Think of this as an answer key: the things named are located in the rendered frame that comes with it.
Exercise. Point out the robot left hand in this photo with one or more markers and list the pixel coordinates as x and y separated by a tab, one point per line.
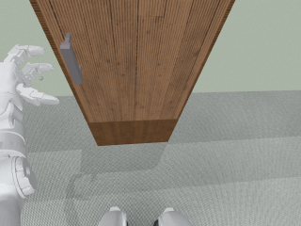
11	76

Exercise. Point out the cupboard door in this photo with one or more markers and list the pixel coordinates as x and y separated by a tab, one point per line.
139	58

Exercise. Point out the robot left forearm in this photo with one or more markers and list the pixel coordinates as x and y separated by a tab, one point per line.
12	132

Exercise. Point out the robot right shin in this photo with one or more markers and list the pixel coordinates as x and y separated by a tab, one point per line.
168	209

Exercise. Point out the robot left upper arm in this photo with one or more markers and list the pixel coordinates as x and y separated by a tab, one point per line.
17	182

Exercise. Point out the handle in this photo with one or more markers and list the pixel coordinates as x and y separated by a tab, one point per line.
70	59

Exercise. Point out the left robot thigh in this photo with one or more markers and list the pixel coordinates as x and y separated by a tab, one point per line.
114	218

